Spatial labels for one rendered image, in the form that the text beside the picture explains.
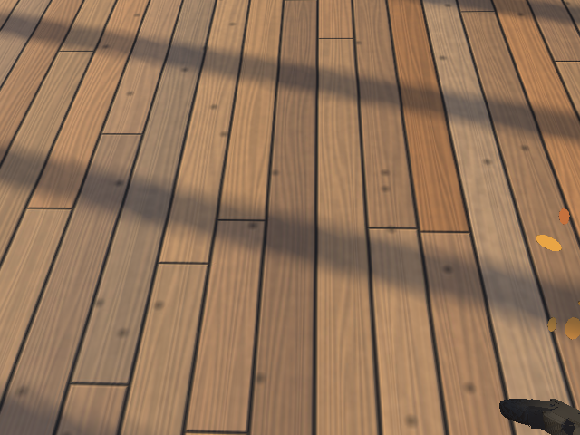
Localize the robot right hand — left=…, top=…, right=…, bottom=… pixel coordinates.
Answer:
left=499, top=399, right=580, bottom=435

